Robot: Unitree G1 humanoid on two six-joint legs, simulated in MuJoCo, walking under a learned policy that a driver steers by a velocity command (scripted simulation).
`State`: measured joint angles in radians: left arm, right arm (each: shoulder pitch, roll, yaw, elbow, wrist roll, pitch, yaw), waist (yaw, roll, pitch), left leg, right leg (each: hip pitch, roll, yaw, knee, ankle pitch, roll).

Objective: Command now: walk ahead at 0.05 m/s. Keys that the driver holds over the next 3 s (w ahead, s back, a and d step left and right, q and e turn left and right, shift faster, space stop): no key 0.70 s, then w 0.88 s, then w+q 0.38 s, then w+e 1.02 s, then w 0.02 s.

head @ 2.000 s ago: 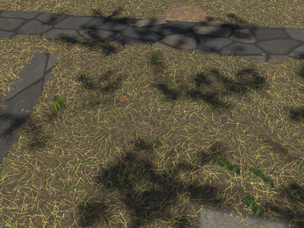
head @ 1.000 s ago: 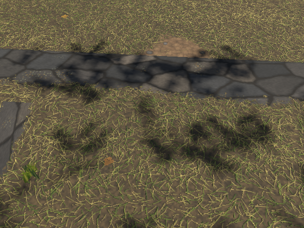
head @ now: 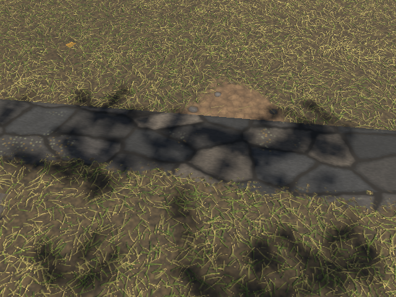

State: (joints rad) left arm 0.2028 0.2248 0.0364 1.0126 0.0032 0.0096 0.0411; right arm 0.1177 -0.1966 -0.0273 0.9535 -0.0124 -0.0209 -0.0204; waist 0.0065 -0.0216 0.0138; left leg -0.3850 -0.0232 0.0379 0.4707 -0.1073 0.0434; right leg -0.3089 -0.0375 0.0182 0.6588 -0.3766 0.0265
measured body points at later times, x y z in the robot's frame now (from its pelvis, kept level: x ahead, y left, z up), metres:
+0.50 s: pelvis +0.04 -0.03 +0.00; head +0.05 -0.03 +0.45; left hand +0.04 +0.21 -0.15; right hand +0.11 -0.27 -0.15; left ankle +0.09 +0.10 -0.73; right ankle +0.00 -0.14 -0.73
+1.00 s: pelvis +0.10 +0.01 -0.01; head +0.11 +0.03 +0.44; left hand +0.05 +0.26 -0.17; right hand +0.17 -0.26 -0.14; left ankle +0.11 +0.10 -0.73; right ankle +0.00 -0.14 -0.72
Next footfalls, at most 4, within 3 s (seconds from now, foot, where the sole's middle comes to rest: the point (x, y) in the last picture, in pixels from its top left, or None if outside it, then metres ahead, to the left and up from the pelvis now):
0.04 right None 0.04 -0.14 -0.77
1.48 right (239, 283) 0.54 -0.11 -0.77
2.06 left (163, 207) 0.83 0.16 -0.77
2.62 right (214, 143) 1.16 -0.04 -0.77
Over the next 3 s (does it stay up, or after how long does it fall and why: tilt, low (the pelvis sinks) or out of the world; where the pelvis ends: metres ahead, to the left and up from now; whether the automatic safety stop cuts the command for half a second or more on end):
stays up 1.21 0.02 0.01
